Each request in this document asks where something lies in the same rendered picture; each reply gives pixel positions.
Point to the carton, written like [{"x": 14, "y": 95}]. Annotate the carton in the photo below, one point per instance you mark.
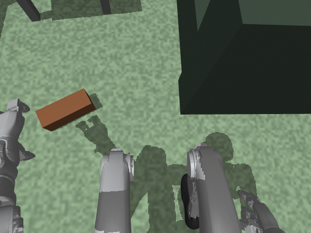
[{"x": 65, "y": 110}]

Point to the left robot arm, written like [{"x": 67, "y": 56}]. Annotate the left robot arm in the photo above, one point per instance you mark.
[{"x": 10, "y": 220}]

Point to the right robot hand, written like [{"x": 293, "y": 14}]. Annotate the right robot hand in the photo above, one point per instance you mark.
[{"x": 258, "y": 219}]

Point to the left robot hand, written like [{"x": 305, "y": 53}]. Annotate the left robot hand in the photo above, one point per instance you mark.
[{"x": 11, "y": 125}]

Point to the sofa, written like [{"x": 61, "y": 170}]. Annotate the sofa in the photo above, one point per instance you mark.
[{"x": 244, "y": 56}]

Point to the right robot foot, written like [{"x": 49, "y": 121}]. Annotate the right robot foot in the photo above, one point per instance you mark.
[{"x": 192, "y": 223}]

